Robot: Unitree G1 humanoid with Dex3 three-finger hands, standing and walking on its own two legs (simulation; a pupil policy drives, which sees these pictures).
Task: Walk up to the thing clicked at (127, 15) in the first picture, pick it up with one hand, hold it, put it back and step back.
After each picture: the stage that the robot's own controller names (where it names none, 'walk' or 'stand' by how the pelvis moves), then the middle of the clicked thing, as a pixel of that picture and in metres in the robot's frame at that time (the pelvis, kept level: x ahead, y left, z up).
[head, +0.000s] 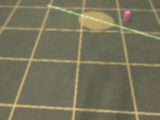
stand; (126, 15) +1.83 -0.55 -0.72
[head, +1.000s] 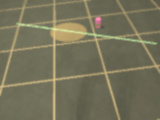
walk; (98, 22) +1.76 -0.06 -0.69
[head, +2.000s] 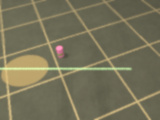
walk; (60, 51) +1.18 +0.33 -0.71
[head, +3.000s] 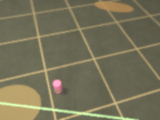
walk; (57, 86) +0.72 +0.27 -0.70
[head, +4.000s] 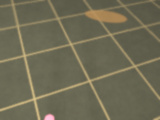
walk; out of the picture +0.43 +0.22 -0.71
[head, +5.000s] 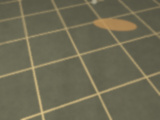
stand; out of the picture +0.35 +0.22 -0.72
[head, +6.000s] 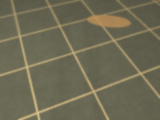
stand; out of the picture +0.34 +0.23 -0.73
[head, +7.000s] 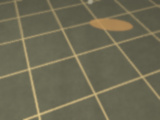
stand; out of the picture +0.34 +0.24 -0.73
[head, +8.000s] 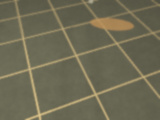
stand; out of the picture +0.33 +0.23 -0.73
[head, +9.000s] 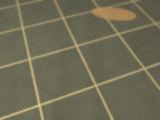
go down; out of the picture +0.35 +0.23 -0.72
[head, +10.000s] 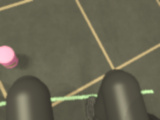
go down; (7, 57) +0.42 +0.26 -0.30
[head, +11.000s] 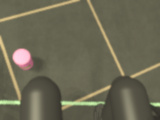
approach; (23, 59) +0.42 +0.25 -0.31
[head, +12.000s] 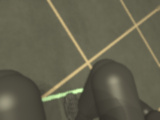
close in; out of the picture +0.40 +0.29 -0.22
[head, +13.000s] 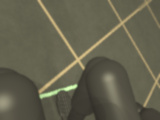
close; out of the picture +0.40 +0.30 -0.22
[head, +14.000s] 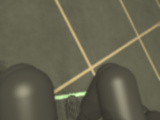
lift; out of the picture +0.33 +0.26 -0.20
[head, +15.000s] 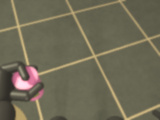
lift; (29, 84) +0.32 +0.19 +0.00
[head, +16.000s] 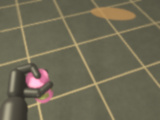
hold; (40, 86) +0.33 +0.16 +0.01
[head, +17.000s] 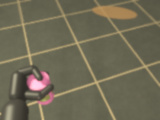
hold; (41, 88) +0.33 +0.17 +0.00
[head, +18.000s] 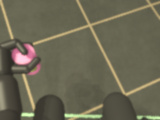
crouch; (27, 60) +0.41 +0.20 -0.08
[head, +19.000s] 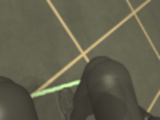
lower; out of the picture +0.41 +0.28 -0.23
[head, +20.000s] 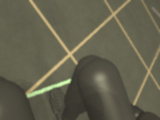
lower; out of the picture +0.41 +0.30 -0.23
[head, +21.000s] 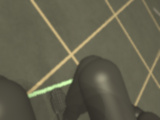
lower; out of the picture +0.41 +0.30 -0.22
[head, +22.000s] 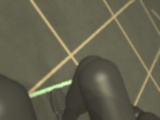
lower; out of the picture +0.41 +0.30 -0.22
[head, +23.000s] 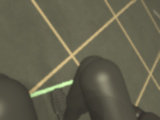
loosen; out of the picture +0.41 +0.30 -0.22
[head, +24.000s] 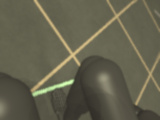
withdraw; out of the picture +0.40 +0.28 -0.23
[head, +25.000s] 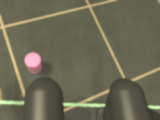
walk; (33, 63) +0.43 +0.23 -0.32
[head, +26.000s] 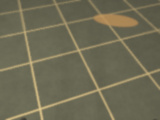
stand; out of the picture +0.36 +0.18 -0.66
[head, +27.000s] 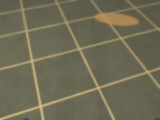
stand; out of the picture +0.37 +0.20 -0.67
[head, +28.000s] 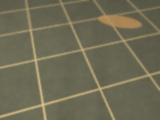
stand; out of the picture +0.38 +0.18 -0.69
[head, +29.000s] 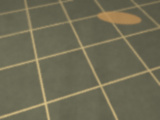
walk; out of the picture +0.39 +0.19 -0.72
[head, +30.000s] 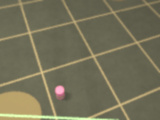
walk; (60, 92) +0.56 +0.16 -0.71
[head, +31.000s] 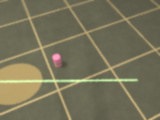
walk; (57, 60) +0.89 +0.29 -0.69
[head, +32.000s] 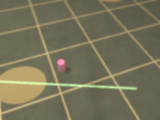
stand; (61, 65) +0.97 +0.23 -0.72
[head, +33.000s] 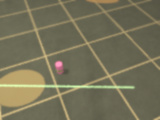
stand; (59, 67) +0.98 +0.27 -0.73
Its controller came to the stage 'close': yes
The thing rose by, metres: 0.70
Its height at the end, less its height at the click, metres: +0.00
